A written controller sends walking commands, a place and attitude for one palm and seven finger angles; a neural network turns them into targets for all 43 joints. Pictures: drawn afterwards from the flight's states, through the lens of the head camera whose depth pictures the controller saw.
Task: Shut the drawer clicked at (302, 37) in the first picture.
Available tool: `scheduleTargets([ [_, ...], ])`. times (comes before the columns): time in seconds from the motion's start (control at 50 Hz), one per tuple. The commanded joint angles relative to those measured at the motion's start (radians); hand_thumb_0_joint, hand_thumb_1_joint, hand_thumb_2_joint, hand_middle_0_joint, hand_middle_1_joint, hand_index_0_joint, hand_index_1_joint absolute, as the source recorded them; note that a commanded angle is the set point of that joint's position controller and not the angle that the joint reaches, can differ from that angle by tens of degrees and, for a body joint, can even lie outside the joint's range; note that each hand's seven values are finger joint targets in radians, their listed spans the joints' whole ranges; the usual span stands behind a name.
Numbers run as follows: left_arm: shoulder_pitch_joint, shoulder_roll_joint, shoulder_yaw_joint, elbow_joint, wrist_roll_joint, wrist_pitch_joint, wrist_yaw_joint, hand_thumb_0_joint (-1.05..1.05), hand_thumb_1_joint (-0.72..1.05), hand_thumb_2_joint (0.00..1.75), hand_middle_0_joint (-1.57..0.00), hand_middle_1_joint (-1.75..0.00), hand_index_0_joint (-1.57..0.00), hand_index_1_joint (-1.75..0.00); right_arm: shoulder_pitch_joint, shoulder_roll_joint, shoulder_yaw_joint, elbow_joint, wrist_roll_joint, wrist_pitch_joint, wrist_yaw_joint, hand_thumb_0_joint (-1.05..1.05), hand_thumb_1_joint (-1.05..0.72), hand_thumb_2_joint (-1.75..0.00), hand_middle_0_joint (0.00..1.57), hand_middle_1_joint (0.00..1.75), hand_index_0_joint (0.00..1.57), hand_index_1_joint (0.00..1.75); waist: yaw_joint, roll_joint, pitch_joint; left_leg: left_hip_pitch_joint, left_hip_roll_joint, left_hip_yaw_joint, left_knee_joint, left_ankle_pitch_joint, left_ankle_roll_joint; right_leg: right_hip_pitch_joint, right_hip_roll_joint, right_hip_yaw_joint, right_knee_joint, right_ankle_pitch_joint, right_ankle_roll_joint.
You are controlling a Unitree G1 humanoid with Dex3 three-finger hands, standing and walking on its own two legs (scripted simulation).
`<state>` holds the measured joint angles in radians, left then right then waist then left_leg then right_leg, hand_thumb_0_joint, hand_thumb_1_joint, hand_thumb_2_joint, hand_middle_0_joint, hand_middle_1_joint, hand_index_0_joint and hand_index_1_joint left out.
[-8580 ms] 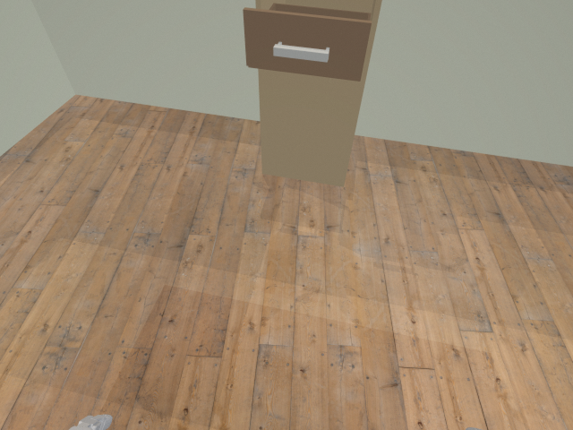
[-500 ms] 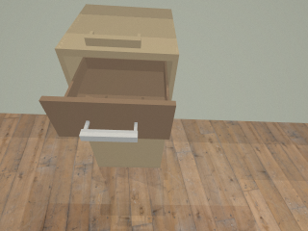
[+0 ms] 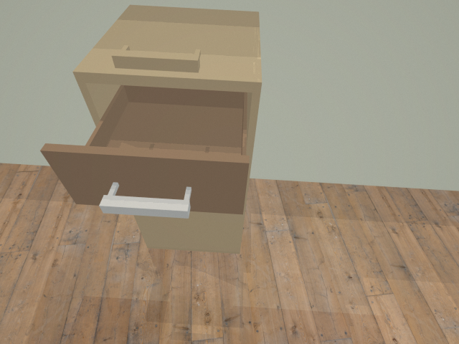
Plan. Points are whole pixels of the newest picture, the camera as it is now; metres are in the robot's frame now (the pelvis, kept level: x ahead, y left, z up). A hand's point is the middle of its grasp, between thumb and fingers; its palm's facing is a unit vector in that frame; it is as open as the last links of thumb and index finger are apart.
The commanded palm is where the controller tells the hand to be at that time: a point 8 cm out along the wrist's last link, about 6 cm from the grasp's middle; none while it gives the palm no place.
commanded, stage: come to a stop and stand still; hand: left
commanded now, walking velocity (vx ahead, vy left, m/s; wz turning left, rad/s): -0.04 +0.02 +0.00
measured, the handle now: (148, 197) +0.37 +0.19 +0.02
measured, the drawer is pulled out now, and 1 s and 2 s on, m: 0.23 0.23 0.23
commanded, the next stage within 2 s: look again from close up in 1.10 s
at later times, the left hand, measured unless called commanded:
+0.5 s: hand out of the picture +0.01 +0.24 -0.17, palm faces +0.03 -0.97 -0.26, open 7.3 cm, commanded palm none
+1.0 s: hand out of the picture -0.07 +0.24 -0.17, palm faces +0.00 -0.99 -0.16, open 7.3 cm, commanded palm none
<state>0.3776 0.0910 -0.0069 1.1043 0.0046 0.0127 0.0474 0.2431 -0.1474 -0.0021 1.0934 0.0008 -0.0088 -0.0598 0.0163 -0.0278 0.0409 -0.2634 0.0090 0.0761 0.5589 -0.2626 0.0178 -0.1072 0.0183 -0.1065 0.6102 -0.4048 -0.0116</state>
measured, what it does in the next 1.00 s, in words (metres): shifts its weight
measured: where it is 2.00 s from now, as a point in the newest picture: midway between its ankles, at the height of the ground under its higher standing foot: outside the picture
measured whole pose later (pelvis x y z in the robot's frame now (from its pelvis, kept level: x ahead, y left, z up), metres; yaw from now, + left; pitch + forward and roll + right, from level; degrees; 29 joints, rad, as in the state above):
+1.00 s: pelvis -0.03 +0.08 +0.01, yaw -1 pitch +0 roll +0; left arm 0.34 0.16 -0.01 1.07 0.02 0.02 0.04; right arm 0.20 -0.16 0.00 1.09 -0.01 0.01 -0.02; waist 0.01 -0.04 0.07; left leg -0.28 -0.08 0.12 0.42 -0.15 0.12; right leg -0.12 -0.06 -0.06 0.45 -0.32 0.04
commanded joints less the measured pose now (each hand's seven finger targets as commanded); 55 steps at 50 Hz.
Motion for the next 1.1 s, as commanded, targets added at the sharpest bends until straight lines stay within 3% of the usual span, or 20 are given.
scheduleTargets([
  [0.0, 0.102, 0.135, 0.037, -0.047, 0.009, -0.013, 0.020, 0.00, 0.90, 0.90, -0.20, -0.30, -0.20, -0.30, 0.042, -0.086, -0.023, -0.050, -0.001, 0.003, -0.001, 0.00, -0.90, -0.90, 0.20, 0.30, 0.20, 0.30, 0.011, 0.029, 0.036, 0.046, 0.114, -0.123, -0.034, 0.510, 0.075, -0.083, -0.146, 0.138, -0.172, 0.489, 0.021],
  [0.04, 0.123, 0.158, 0.040, -0.047, 0.012, -0.017, 0.023, 0.00, 0.90, 0.90, -0.20, -0.30, -0.20, -0.30, 0.040, -0.068, -0.021, -0.066, -0.002, 0.009, 0.008, 0.00, -0.90, -0.90, 0.20, 0.30, 0.20, 0.30, 0.010, -0.026, -0.032, 0.006, 0.070, -0.078, -0.006, 0.321, 0.038, 0.000, -0.211, 0.180, -0.176, 0.699, 0.003],
  [0.08, 0.133, 0.156, 0.039, -0.044, 0.014, -0.023, 0.024, 0.00, 0.90, 0.90, -0.20, -0.30, -0.20, -0.30, 0.002, -0.052, -0.017, -0.077, -0.007, 0.017, 0.012, 0.00, -0.90, -0.90, 0.20, 0.30, 0.20, 0.30, 0.024, -0.121, -0.026, -0.094, 0.020, -0.034, 0.045, 0.025, 0.007, 0.074, -0.265, 0.203, -0.165, 0.981, -0.001],
  [0.1, 0.108, 0.283, 0.013, -0.110, 0.026, -0.046, 0.026, 0.00, 0.90, 0.90, -0.20, -0.30, -0.20, -0.30, -0.049, -0.125, -0.025, -0.187, -0.025, 0.017, 0.031, 0.00, -0.90, -0.90, 0.20, 0.30, 0.20, 0.30, -0.015, -0.006, 0.097, -0.071, 0.006, -0.121, 0.060, 0.027, 0.019, -0.040, -0.235, 0.289, -0.162, 0.847, -0.019],
  [0.12, 0.025, 0.224, 0.035, -0.132, 0.020, -0.036, 0.026, 0.00, 0.90, 0.90, -0.20, -0.30, -0.20, -0.30, -0.006, -0.079, -0.045, -0.190, -0.028, 0.013, 0.036, 0.00, -0.90, -0.90, 0.20, 0.30, 0.20, 0.30, -0.036, 0.026, 0.018, -0.083, 0.023, -0.072, 0.078, 0.070, 0.017, -0.097, -0.275, 0.236, -0.104, 0.700, -0.053],
  [0.14, -0.011, 0.225, 0.034, -0.171, 0.014, -0.033, 0.024, 0.00, 0.90, 0.90, -0.20, -0.30, -0.20, -0.30, 0.001, -0.080, -0.041, -0.203, -0.027, 0.022, 0.037, 0.00, -0.90, -0.90, 0.20, 0.30, 0.20, 0.30, -0.034, -0.024, -0.021, -0.049, 0.018, -0.093, 0.113, 0.070, 0.017, -0.118, -0.256, 0.239, -0.127, 0.598, -0.073],
  [0.16, -0.023, 0.219, 0.038, -0.191, 0.017, -0.031, 0.022, 0.00, 0.90, 0.90, -0.20, -0.30, -0.20, -0.30, -0.003, -0.080, -0.045, -0.216, -0.024, 0.028, 0.039, 0.00, -0.90, -0.90, 0.20, 0.30, 0.20, 0.30, -0.031, -0.069, -0.008, -0.065, 0.019, -0.090, 0.139, 0.020, 0.014, -0.152, -0.257, 0.245, -0.173, 0.463, -0.082],
  [0.18, -0.027, 0.214, 0.040, -0.202, 0.021, -0.028, 0.020, 0.00, 0.90, 0.90, -0.20, -0.30, -0.20, -0.30, -0.021, -0.082, -0.049, -0.226, -0.026, 0.032, 0.042, 0.00, -0.90, -0.90, 0.20, 0.30, 0.20, 0.30, -0.024, -0.088, 0.030, -0.092, 0.019, -0.083, 0.163, -0.013, 0.012, -0.173, -0.259, 0.259, -0.205, 0.409, -0.091],
  [0.2, -0.036, 0.227, 0.038, -0.213, 0.025, -0.025, 0.020, 0.00, 0.90, 0.90, -0.20, -0.30, -0.20, -0.30, -0.012, -0.092, -0.044, -0.235, -0.030, 0.033, 0.046, 0.00, -0.90, -0.90, 0.20, 0.30, 0.20, 0.30, -0.030, -0.111, 0.037, -0.098, 0.022, -0.066, 0.152, -0.013, 0.012, -0.155, -0.258, 0.248, -0.192, 0.457, -0.101],
  [0.22, -0.043, 0.223, 0.043, -0.219, 0.022, -0.023, 0.019, 0.00, 0.90, 0.90, -0.20, -0.30, -0.20, -0.30, -0.010, -0.088, -0.046, -0.236, -0.028, 0.034, 0.045, 0.00, -0.90, -0.90, 0.20, 0.30, 0.20, 0.30, -0.031, -0.100, 0.038, -0.077, 0.026, -0.071, 0.143, -0.005, 0.016, -0.171, -0.252, 0.234, -0.197, 0.416, -0.103],
  [0.28, -0.055, 0.233, 0.048, -0.237, 0.019, -0.011, 0.016, 0.00, 0.90, 0.90, -0.20, -0.30, -0.20, -0.30, 0.004, -0.102, -0.042, -0.224, -0.024, 0.029, 0.043, 0.00, -0.90, -0.90, 0.20, 0.30, 0.20, 0.30, -0.034, 0.004, 0.040, -0.012, 0.044, -0.095, 0.052, 0.131, 0.032, -0.182, -0.181, 0.171, -0.153, 0.342, -0.076],
  [0.32, -0.031, 0.217, 0.044, -0.236, 0.015, -0.004, 0.013, 0.00, 0.90, 0.90, -0.20, -0.30, -0.20, -0.30, 0.016, -0.134, -0.038, -0.204, -0.026, 0.019, 0.040, 0.00, -0.90, -0.90, 0.20, 0.30, 0.20, 0.30, -0.020, 0.097, 0.005, 0.032, 0.095, -0.171, -0.022, 0.262, 0.072, -0.156, -0.108, 0.103, -0.090, 0.251, -0.041],
  [0.34, -0.020, 0.214, 0.042, -0.231, 0.013, -0.002, 0.012, 0.00, 0.90, 0.90, -0.20, -0.30, -0.20, -0.30, 0.010, -0.148, -0.037, -0.205, -0.025, 0.019, 0.038, 0.00, -0.90, -0.90, 0.20, 0.30, 0.20, 0.30, -0.010, 0.105, 0.010, 0.007, 0.117, -0.216, -0.062, 0.250, 0.091, -0.141, -0.082, 0.086, -0.093, 0.145, -0.028],
  [0.38, -0.011, 0.205, 0.039, -0.217, 0.013, 0.001, 0.008, 0.00, 0.90, 0.90, -0.20, -0.30, -0.20, -0.30, -0.023, -0.155, -0.036, -0.206, -0.025, 0.021, 0.038, 0.00, -0.90, -0.90, 0.20, 0.30, 0.20, 0.30, 0.003, 0.075, 0.038, -0.053, 0.117, -0.237, -0.110, 0.111, 0.093, -0.124, -0.076, 0.095, -0.136, 0.057, -0.027],
  [0.46, -0.025, 0.212, 0.036, -0.207, 0.012, -0.001, 0.001, 0.00, 0.90, 0.90, -0.20, -0.30, -0.20, -0.30, -0.022, -0.152, -0.026, -0.182, -0.025, 0.017, 0.043, 0.00, -0.90, -0.90, 0.20, 0.30, 0.20, 0.30, -0.002, 0.056, 0.002, -0.032, 0.098, -0.223, -0.151, 0.034, 0.073, -0.101, -0.100, 0.111, -0.170, 0.060, -0.031],
  [0.52, -0.022, 0.209, 0.030, -0.194, 0.013, -0.004, -0.002, 0.00, 0.90, 0.90, -0.20, -0.30, -0.20, -0.30, -0.017, -0.152, -0.021, -0.161, -0.023, 0.011, 0.043, 0.00, -0.90, -0.90, 0.20, 0.30, 0.20, 0.30, -0.003, 0.045, -0.036, 0.019, 0.102, -0.220, -0.164, 0.083, 0.072, -0.091, -0.104, 0.110, -0.178, 0.095, -0.025],
  [0.62, -0.018, 0.200, 0.023, -0.159, 0.013, -0.006, -0.002, 0.00, 0.90, 0.90, -0.20, -0.30, -0.20, -0.30, -0.017, -0.151, -0.016, -0.120, -0.018, 0.007, 0.042, 0.00, -0.90, -0.90, 0.20, 0.30, 0.20, 0.30, -0.007, 0.038, -0.023, 0.045, 0.098, -0.207, -0.180, 0.114, 0.065, -0.096, -0.115, 0.118, -0.204, 0.114, -0.017],
  [0.74, 0.016, 0.182, 0.015, -0.112, 0.014, -0.003, -0.002, 0.00, 0.90, 0.90, -0.20, -0.30, -0.20, -0.30, -0.018, -0.148, -0.016, -0.082, -0.014, 0.008, 0.040, 0.00, -0.90, -0.90, 0.20, 0.30, 0.20, 0.30, -0.006, 0.050, 0.009, 0.046, 0.104, -0.227, -0.247, 0.009, 0.062, -0.113, -0.115, 0.111, -0.216, 0.080, -0.007],
  [0.86, 0.047, 0.161, 0.011, -0.069, 0.014, -0.006, 0.001, 0.00, 0.90, 0.90, -0.20, -0.30, -0.20, -0.30, -0.007, -0.140, -0.018, -0.047, -0.011, 0.003, 0.036, 0.00, -0.90, -0.90, 0.20, 0.30, 0.20, 0.30, -0.010, 0.055, -0.015, 0.098, 0.106, -0.223, -0.263, 0.042, 0.058, -0.115, -0.120, 0.111, -0.225, 0.107, -0.001],
  [1.08, 0.095, 0.138, 0.007, -0.015, 0.017, -0.006, 0.005, 0.00, 0.90, 0.90, -0.20, -0.30, -0.20, -0.30, 0.000, -0.133, -0.024, -0.010, -0.007, 0.002, 0.033, 0.00, -0.90, -0.90, 0.20, 0.30, 0.20, 0.30, -0.011, 0.028, 0.001, 0.117, 0.111, -0.233, -0.316, 0.002, 0.043, -0.129, -0.121, 0.116, -0.229, 0.111, 0.006],
])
